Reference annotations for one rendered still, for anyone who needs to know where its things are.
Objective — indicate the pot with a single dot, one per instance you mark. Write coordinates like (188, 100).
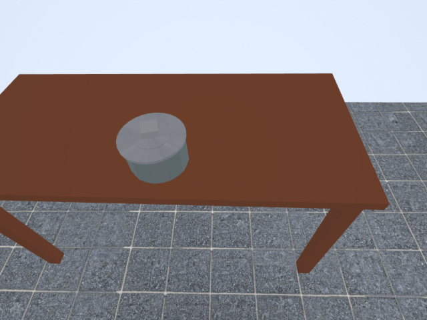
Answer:
(163, 171)

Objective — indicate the knob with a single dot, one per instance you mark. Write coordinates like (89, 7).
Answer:
(149, 129)

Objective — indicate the lid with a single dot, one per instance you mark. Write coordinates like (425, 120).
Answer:
(153, 150)

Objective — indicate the table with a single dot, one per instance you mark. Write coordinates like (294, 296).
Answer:
(253, 140)

